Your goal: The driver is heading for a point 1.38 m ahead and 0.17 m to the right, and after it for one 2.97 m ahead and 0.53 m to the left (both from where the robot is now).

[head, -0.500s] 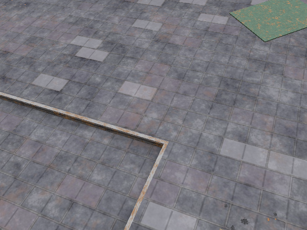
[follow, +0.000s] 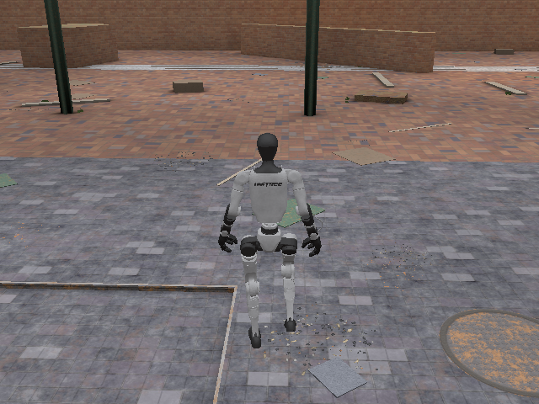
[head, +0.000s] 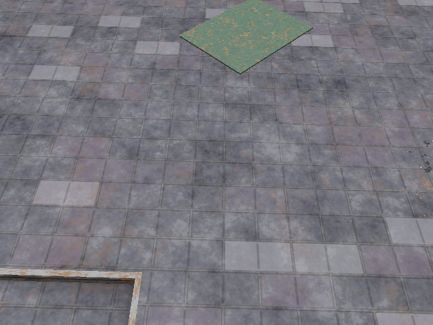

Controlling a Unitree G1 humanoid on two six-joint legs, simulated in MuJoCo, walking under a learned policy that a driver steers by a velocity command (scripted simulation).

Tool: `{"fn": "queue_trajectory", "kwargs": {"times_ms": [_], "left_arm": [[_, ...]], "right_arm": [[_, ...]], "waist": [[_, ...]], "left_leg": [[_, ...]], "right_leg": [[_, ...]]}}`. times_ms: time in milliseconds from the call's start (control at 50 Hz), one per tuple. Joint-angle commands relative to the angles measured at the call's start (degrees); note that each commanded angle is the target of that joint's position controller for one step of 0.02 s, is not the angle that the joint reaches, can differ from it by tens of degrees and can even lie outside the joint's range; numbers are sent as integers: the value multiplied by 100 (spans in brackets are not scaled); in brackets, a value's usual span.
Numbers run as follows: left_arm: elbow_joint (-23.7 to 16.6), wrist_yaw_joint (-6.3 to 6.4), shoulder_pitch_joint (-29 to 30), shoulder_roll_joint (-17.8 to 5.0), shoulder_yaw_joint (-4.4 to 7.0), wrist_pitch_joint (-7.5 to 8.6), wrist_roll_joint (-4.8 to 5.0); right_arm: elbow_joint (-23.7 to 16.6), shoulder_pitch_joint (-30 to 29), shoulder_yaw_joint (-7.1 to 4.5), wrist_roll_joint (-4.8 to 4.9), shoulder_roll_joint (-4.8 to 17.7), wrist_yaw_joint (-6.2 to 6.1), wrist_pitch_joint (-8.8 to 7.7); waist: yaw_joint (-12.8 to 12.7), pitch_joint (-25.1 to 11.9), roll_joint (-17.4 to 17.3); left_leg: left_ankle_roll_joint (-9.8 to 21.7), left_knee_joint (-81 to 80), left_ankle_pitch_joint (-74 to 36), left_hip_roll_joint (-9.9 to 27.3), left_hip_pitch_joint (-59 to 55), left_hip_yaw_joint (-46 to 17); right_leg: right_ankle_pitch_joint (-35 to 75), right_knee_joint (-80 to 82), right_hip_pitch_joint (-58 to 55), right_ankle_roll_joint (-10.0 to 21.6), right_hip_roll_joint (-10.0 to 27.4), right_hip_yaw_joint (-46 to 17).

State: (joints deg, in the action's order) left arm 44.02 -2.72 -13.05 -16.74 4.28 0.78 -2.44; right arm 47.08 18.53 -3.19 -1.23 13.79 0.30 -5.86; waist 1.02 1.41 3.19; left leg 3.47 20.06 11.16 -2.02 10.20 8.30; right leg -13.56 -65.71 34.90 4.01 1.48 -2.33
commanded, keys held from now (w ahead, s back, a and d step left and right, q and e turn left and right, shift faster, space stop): w+e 0.44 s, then w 0.02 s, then no key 0.16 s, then q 0.38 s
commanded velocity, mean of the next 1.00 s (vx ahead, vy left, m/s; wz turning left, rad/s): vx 0.33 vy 0.00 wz -0.27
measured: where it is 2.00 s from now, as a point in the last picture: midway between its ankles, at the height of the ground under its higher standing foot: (257, 320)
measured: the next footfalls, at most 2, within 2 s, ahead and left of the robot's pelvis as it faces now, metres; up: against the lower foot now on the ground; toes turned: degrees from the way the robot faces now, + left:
right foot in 0.30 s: +0.31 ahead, -0.13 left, +0.00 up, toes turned -15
left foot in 0.80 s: +0.58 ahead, -0.07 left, +0.00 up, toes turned -17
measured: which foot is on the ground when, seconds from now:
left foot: down 0.00-0.32, up 0.34-0.78, down 0.80-1.00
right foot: up 0.00-0.28, down 0.30-0.80, up 0.82-1.00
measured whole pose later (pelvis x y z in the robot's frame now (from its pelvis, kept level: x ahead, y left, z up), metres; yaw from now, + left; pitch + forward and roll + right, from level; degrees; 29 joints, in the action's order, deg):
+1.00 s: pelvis +0.44 -0.09 -0.01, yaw -13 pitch +0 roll -1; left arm 45.9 1.1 -9.7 -14.3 1.7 -1.0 -1.9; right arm 46.2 15.1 -2.8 -0.5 14.4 0.3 0.4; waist 1.1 4.7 1.1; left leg 6.0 24.6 4.4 -5.6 20.3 -0.9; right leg -25.0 -61.7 26.6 -0.8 -2.3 -2.3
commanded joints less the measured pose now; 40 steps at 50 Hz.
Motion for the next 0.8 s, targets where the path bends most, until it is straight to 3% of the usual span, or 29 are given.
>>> {"fn": "queue_trajectory", "kwargs": {"times_ms": [20,120,180,220,260,280,300,320,340,360,380,400,420,460,500,560,620,700,760,780,800], "left_arm": [[-408,-85,105,-18,-41,-7,-5],[-728,-189,1165,139,-173,48,35],[-913,-230,1655,123,-204,49,25],[-972,-208,1730,82,-195,47,-15],[-893,-149,1370,-16,-142,54,-40],[-732,-110,791,-132,-77,91,-49],[-391,-38,-211,-327,37,142,-99],[-250,70,-988,-898,220,140,-154],[-373,129,-831,-1352,332,89,80],[-342,197,-1071,-1222,317,13,112],[-221,257,-830,-996,266,27,155],[-194,266,-568,-725,196,70,184],[-199,275,-348,-590,146,121,206],[-254,249,-151,-416,66,231,222],[-157,217,-283,-485,68,318,227],[23,214,-576,-498,41,332,224],[169,257,-847,-444,-10,305,233],[364,326,-988,-350,-102,288,152],[430,413,-757,-476,-87,288,112],[425,438,-607,-580,-57,273,168],[296,463,-616,-631,-45,302,175]], "right_arm": [[-199,113,-66,7,445,23,-140],[-17,429,-62,1,550,-4,-93],[133,727,-92,-3,710,-68,-23],[245,870,-106,-12,800,-118,67],[333,924,-139,-15,993,-160,166],[349,929,-152,-10,1083,-172,223],[297,872,-141,8,1093,-177,260],[24,960,-55,69,772,-131,243],[-426,692,-39,62,572,-29,181],[-599,-51,-105,27,911,-10,129],[-664,-259,-29,89,730,2,60],[-566,-137,-7,65,677,-12,37],[-567,-100,-14,-40,661,-8,117],[-464,211,-3,-182,574,38,340],[-480,151,8,-154,471,66,440],[-619,-321,41,-124,388,50,456],[-739,-810,90,-61,355,38,452],[-670,-1007,135,-20,350,18,391],[-387,-322,62,-49,547,-22,310],[-228,159,26,-66,609,-34,240],[-128,607,-55,-56,930,-64,169]], "waist": [[-133,65,-666],[102,261,-709],[246,409,-708],[241,401,-725],[37,95,-875],[-212,-268,-893],[-648,-849,-670],[-873,-1620,70],[-608,-2055,1064],[-904,-1717,232],[-689,-998,3],[-372,-525,-343],[-122,-322,-402],[134,-379,-322],[186,-230,-307],[67,-126,-169],[-174,-170,64],[-336,-134,108],[-11,-196,76],[285,-316,-105],[409,-750,-476]], "left_leg": [[661,-1204,-1165,1686,-283,-1028],[468,-1134,-1714,1493,-424,-136],[427,-1041,-1943,1651,-916,49],[373,-688,-2706,1734,-1325,228],[293,269,-4610,1775,-1553,472],[266,1178,-5105,1767,-1511,571],[128,2501,-4575,1657,-922,696],[-112,4366,-2321,1428,849,705],[-435,6205,1990,216,2902,86],[-411,6339,1534,395,3620,-778],[-361,5981,991,681,3657,-859],[-352,5328,786,870,3225,-872],[-400,4964,825,957,2848,-937],[-492,4642,841,942,2331,-891],[-561,4298,536,857,2284,-760],[-557,3563,-157,740,2286,-632],[-437,2735,-768,587,2221,-578],[-171,1843,-1008,385,1813,-493],[144,1251,-503,87,1029,-552],[252,584,-1048,29,481,-554],[447,659,-3327,640,-465,-1263]], "right_leg": [[597,145,724,-63,275,-171],[1460,1780,434,-29,239,396],[1114,2483,296,92,187,709],[587,2843,99,250,18,901],[-23,3072,-625,472,-401,1136],[-169,3265,-1314,622,-653,1155],[16,3631,-2663,817,-774,995],[-1013,3780,-4538,1264,524,-817],[-672,4598,-5598,1948,1873,-3916],[261,4799,-5516,1881,1741,-3541],[1039,4787,-4825,1748,1603,-2652],[1772,4869,-3933,1490,1312,-2114],[2109,4944,-3350,1336,1019,-1775],[2443,5105,-2809,1287,747,-1396],[3597,5157,-2528,1253,651,-1063],[4784,5000,-2478,945,433,-609],[5004,4856,-2796,653,350,-482],[4793,4712,-3248,489,521,-364],[5289,3922,-3445,380,662,-352],[5061,3154,-3432,271,476,-180],[3573,2029,-2920,112,82,24]]}}
Velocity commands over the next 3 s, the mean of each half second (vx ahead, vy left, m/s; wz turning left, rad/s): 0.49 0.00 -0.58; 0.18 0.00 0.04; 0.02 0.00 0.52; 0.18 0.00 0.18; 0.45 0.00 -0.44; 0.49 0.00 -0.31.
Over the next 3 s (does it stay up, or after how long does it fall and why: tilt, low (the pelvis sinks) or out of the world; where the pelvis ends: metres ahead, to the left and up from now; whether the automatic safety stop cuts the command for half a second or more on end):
stays up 1.07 -0.15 0.00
